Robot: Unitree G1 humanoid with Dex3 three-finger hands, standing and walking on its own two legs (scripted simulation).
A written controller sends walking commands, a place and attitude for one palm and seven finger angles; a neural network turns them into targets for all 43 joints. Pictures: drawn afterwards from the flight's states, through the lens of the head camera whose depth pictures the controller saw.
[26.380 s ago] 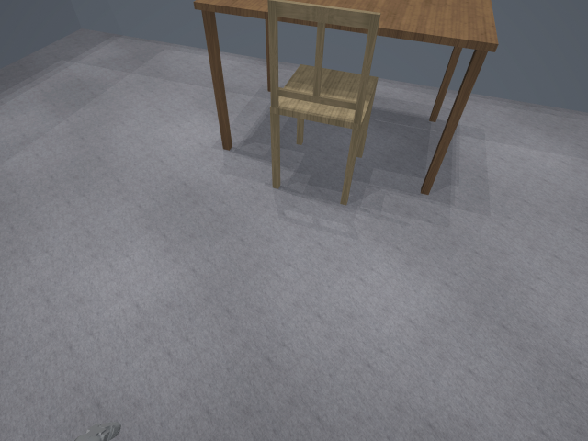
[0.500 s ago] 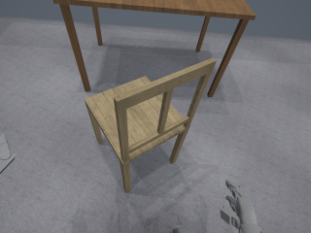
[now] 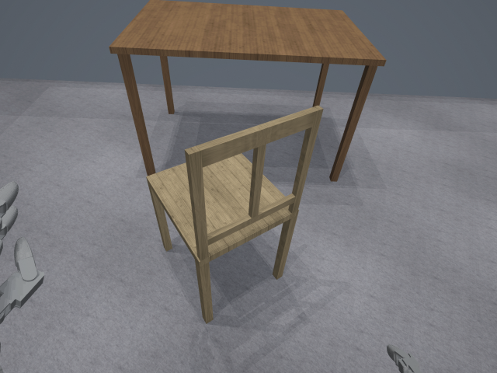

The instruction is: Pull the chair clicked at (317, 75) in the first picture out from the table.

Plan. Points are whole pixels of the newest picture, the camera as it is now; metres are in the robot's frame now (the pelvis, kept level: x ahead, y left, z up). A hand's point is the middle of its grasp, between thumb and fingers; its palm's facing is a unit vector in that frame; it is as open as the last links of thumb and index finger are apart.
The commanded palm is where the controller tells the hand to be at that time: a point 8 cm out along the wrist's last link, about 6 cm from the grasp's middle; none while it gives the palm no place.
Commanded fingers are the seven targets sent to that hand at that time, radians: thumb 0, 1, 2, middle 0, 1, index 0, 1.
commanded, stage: stop stepping back and stand still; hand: left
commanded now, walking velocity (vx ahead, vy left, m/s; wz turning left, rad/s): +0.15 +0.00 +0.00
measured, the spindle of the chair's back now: (256, 183) +0.62 -0.01 -0.09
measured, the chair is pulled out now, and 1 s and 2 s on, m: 0.58 0.58 0.58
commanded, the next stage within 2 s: let the arm hang, fingers relaxed in 0.22 s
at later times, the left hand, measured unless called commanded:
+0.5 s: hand (118, 356) +0.18 +0.22 -0.08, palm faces +0.11 -0.95 -0.30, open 7.4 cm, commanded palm none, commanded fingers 0.00 0.90 0.90 -0.20 -0.30 -0.20 -0.30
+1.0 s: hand out of the picture +0.01 +0.22 -0.16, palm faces +0.06 -0.96 -0.27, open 7.3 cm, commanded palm none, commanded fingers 0.00 0.90 0.90 -0.20 -0.30 -0.20 -0.30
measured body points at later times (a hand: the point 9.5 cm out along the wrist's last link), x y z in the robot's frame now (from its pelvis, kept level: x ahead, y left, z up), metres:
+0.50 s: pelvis +0.00 +0.00 -0.01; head +0.01 +0.00 +0.44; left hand +0.17 +0.27 -0.06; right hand +0.13 -0.23 -0.13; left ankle +0.01 +0.12 -0.73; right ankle +0.03 -0.12 -0.73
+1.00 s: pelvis +0.01 +0.01 +0.01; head +0.03 +0.00 +0.46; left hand +0.01 +0.27 -0.14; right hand +0.02 -0.21 -0.15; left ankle +0.01 +0.12 -0.73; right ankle +0.03 -0.12 -0.73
